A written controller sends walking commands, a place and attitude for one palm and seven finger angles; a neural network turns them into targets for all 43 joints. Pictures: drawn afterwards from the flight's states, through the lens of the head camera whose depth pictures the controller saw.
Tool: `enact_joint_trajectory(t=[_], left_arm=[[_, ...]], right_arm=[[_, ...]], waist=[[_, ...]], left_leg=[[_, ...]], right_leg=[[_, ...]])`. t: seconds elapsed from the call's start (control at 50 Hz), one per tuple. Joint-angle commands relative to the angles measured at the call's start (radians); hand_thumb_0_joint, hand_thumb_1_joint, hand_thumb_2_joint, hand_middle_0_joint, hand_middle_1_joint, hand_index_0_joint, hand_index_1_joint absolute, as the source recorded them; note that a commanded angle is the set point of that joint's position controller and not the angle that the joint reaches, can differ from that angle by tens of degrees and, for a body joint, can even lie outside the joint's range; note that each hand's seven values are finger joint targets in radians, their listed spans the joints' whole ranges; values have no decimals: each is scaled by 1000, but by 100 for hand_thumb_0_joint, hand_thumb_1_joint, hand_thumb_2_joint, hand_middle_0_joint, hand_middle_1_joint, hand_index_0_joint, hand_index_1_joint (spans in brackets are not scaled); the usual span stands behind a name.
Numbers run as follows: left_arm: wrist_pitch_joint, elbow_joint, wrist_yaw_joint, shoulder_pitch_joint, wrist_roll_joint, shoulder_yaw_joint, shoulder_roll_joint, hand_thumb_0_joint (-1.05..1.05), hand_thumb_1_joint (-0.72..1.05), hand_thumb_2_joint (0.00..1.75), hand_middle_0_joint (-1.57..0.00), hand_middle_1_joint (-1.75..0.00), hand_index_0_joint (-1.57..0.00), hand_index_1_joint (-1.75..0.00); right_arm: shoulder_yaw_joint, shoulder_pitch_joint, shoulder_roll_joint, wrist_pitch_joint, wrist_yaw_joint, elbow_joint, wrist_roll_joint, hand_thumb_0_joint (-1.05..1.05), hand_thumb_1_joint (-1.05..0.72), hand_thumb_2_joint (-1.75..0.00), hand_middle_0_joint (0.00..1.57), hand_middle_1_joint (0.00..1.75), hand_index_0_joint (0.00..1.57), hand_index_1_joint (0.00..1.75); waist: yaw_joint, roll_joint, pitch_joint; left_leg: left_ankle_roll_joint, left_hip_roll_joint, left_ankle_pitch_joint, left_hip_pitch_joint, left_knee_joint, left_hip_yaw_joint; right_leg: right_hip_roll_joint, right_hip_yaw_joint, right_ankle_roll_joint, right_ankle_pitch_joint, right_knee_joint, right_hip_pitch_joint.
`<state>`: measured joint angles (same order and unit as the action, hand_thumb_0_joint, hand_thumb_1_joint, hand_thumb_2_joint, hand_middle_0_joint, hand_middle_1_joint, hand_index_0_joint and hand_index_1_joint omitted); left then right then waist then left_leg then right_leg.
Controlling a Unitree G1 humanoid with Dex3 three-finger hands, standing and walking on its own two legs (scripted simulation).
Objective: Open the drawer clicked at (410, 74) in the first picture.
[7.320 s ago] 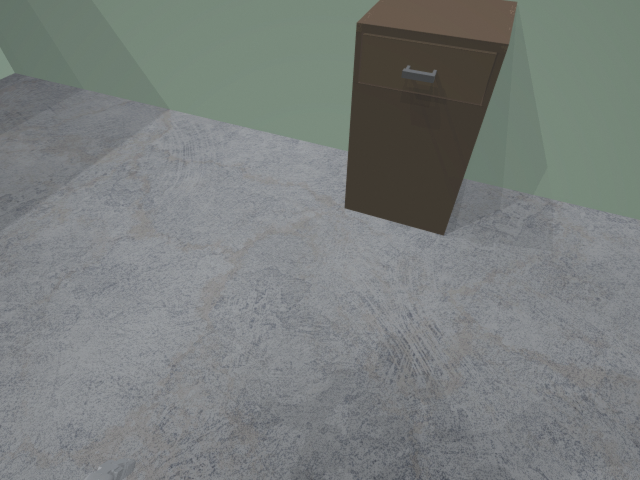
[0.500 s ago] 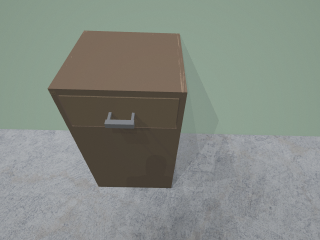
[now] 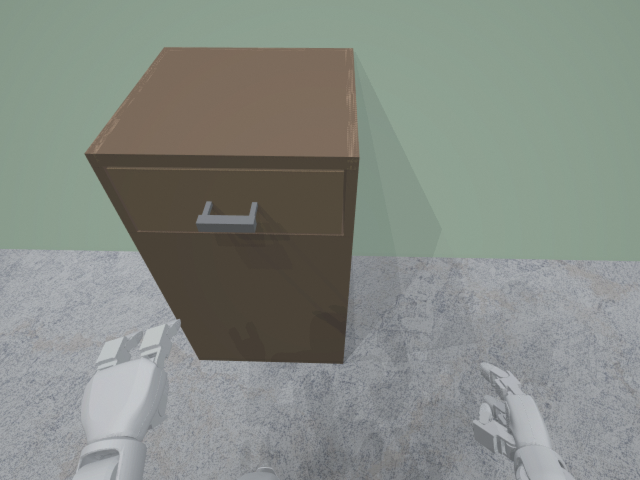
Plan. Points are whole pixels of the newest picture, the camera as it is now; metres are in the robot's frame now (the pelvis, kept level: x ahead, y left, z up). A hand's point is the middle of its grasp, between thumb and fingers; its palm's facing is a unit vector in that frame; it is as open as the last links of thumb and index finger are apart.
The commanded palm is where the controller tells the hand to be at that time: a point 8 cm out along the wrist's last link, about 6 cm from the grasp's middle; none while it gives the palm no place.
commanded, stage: raise the hand with hooked fingers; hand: left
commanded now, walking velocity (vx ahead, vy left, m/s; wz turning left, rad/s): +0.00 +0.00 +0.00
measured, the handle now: (229, 215) +0.56 +0.23 -0.03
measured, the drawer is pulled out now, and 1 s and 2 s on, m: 0.00 0.00 0.00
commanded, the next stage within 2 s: move the hooked fingers above the handle in 1.52 s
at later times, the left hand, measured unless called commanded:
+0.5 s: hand (136, 349) +0.26 +0.26 +0.03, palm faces -0.03 -0.13 -0.99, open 11.3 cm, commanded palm +0.24 +0.26 +0.09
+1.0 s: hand (118, 282) +0.31 +0.28 +0.09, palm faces +0.07 -0.11 -0.99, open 13.7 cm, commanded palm +0.29 +0.28 +0.16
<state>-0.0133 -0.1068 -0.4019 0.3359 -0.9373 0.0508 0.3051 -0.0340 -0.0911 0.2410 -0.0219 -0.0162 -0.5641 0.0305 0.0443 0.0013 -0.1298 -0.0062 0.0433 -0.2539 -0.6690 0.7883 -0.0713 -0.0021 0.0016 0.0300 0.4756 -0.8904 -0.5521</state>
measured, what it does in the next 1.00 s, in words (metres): stands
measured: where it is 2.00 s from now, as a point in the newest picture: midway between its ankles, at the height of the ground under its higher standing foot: outside the picture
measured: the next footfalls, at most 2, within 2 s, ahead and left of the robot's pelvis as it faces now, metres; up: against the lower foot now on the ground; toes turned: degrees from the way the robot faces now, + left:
none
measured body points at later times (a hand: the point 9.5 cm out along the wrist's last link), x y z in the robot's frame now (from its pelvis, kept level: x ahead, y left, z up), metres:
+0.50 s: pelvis +0.04 +0.00 +0.00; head +0.08 -0.03 +0.45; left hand +0.25 +0.27 +0.08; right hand +0.22 -0.22 -0.12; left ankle +0.08 +0.13 -0.70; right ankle -0.02 -0.10 -0.70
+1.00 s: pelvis +0.03 +0.03 +0.02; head +0.04 +0.01 +0.47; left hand +0.30 +0.28 +0.15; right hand +0.25 -0.16 -0.07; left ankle +0.08 +0.13 -0.70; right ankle -0.02 -0.10 -0.70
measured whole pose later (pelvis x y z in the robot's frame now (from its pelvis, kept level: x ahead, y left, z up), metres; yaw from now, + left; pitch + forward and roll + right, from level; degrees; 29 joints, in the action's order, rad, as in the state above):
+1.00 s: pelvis +0.03 +0.03 +0.02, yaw +2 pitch +4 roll -1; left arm -0.15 0.00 -0.14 0.01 -0.94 0.09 0.44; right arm 0.01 -0.09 0.20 0.14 -0.03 -0.58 0.00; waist 0.06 -0.07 -0.06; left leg 0.04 0.00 -0.25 -0.48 0.67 -0.04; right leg 0.03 0.03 -0.02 0.42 -0.67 -0.30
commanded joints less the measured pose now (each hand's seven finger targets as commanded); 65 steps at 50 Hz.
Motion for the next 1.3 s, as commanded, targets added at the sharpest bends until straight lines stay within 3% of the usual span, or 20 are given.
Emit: enact_joint_trajectory(t=[0.0,0.06,0.12,0.18,0.22,0.26,0.32,0.36,0.4,0.5,0.58,0.64,0.7,0.82,0.84,0.96,1.02,1.1,1.2,1.28], left_arm=[[2,230,-70,54,-141,-133,229,0,43,70,-23,-60,-23,-60],[86,394,-104,-292,-149,-185,332,0,36,67,-24,-64,-24,-64],[181,435,-105,-321,-85,-132,281,0,29,64,-24,-69,-24,-69],[218,409,-89,-309,-61,-120,271,0,22,61,-25,-74,-25,-74],[188,324,-79,-251,-68,-139,279,0,18,59,-25,-76,-25,-76],[99,209,-61,-142,-62,-192,300,0,13,57,-25,-80,-25,-80],[-31,218,-5,-50,-32,-203,312,0,6,54,-26,-84,-26,-84],[-82,224,43,25,9,-211,312,0,1,52,-26,-87,-26,-87],[-80,295,91,44,30,-176,289,0,-3,50,-27,-90,-27,-90],[42,412,108,-118,4,-165,298,0,-15,45,-27,-98,-27,-98],[126,453,34,-209,-29,-227,332,0,-24,41,-28,-103,-28,-103],[98,417,-6,-231,-34,-207,295,0,-31,38,-29,-108,-29,-108],[5,360,0,-277,-25,-170,275,0,-38,35,-29,-112,-29,-112],[-145,338,128,-423,-18,-79,294,0,-50,30,-30,-120,-30,-120],[-155,328,155,-445,-19,-56,287,0,-50,30,-30,-120,-30,-120],[-106,287,255,-606,-21,-112,380,0,-50,30,-30,-120,-30,-120],[-69,260,267,-684,-19,-98,366,0,-50,30,-30,-120,-30,-120],[-41,221,284,-724,14,-100,365,0,-50,30,-30,-120,-30,-120],[-34,157,320,-616,32,-72,320,0,-50,30,-30,-120,-30,-120],[12,239,308,-669,19,-86,350,0,-50,30,-30,-120,-30,-120]], right_arm=[[-23,116,88,36,5,189,20,0,-90,-90,20,30,20,30],[-21,126,72,34,-23,164,51,0,-90,-90,20,30,20,30],[-25,102,71,-5,-42,138,55,0,-90,-90,20,30,20,30],[-22,83,80,-16,-38,114,60,0,-90,-90,20,30,20,30],[-20,81,79,-5,-33,110,56,0,-90,-90,20,30,20,30],[-17,94,86,20,-26,113,41,0,-90,-90,20,30,20,30],[-15,98,88,63,-18,142,14,0,-90,-90,20,30,20,30],[-6,116,93,69,-18,156,2,0,-90,-90,20,30,20,30],[-3,118,93,71,-21,151,0,0,-90,-90,20,30,20,30],[-17,79,92,60,-30,123,23,0,-90,-90,20,30,20,30],[-39,43,94,55,-23,98,39,0,-90,-90,20,30,20,30],[-54,35,105,70,-12,98,28,0,-90,-90,20,30,20,30],[-59,46,113,89,-5,106,9,0,-90,-90,20,30,20,30],[-34,80,116,119,-10,127,-20,0,-90,-90,20,30,20,30],[-29,88,112,124,-14,129,-24,0,-90,-90,20,30,20,30],[2,91,105,130,-36,122,-21,0,-90,-90,20,30,20,30],[8,90,94,125,-39,110,-25,0,-90,-90,20,30,20,30],[5,80,97,113,-43,101,-31,0,-90,-90,20,30,20,30],[0,70,108,112,-29,106,-36,0,-90,-90,20,30,20,30],[-3,78,112,101,-27,111,-32,0,-90,-90,20,30,20,30]], waist=[[89,-27,-117],[5,-54,-155],[-39,-100,-176],[-59,-70,-170],[-44,-43,-135],[-1,-14,-148],[52,47,-240],[63,92,-251],[48,100,-219],[13,27,-154],[13,-55,-229],[3,-116,-233],[5,-94,-221],[13,-47,-218],[2,-40,-176],[14,-59,-125],[11,-101,-111],[12,-77,-121],[20,-15,-66],[20,-46,-82]], left_leg=[[33,-88,5,131,-26,32],[46,-90,-21,165,84,58],[55,-86,-27,204,169,83],[59,-76,-24,188,180,104],[57,-76,-15,141,165,98],[49,-81,17,104,122,90],[40,-91,122,130,46,65],[39,-95,153,138,17,57],[42,-93,179,165,-11,49],[54,-76,208,268,-52,44],[51,-66,270,363,-33,58],[44,-54,286,412,-36,72],[37,-45,256,414,-72,80],[34,-42,284,464,-156,91],[36,-41,276,464,-167,92],[37,-45,184,495,-242,95],[32,-46,147,524,-266,100],[36,-51,132,535,-287,92],[37,-54,97,495,-315,78],[42,-62,83,500,-316,75]], right_leg=[[-13,-125,36,-106,210,-38],[1,-188,22,-44,221,-127],[9,-214,26,-32,212,-194],[-9,-161,23,-88,162,-238],[-11,-145,15,-136,167,-211],[-15,-139,12,-220,170,-119],[-6,-129,-10,-497,163,80],[5,-124,-24,-664,156,183],[20,-106,-41,-771,160,217],[3,-36,-24,-590,212,131],[-11,3,-5,-486,188,63],[-26,38,2,-399,185,5],[-35,53,5,-347,202,17],[-37,49,1,-358,257,114],[-38,49,1,-348,271,114],[-43,47,7,-264,346,153],[-43,51,10,-229,364,147],[-40,44,5,-231,398,182],[-35,42,-1,-212,429,201],[-31,31,-1,-191,438,204]])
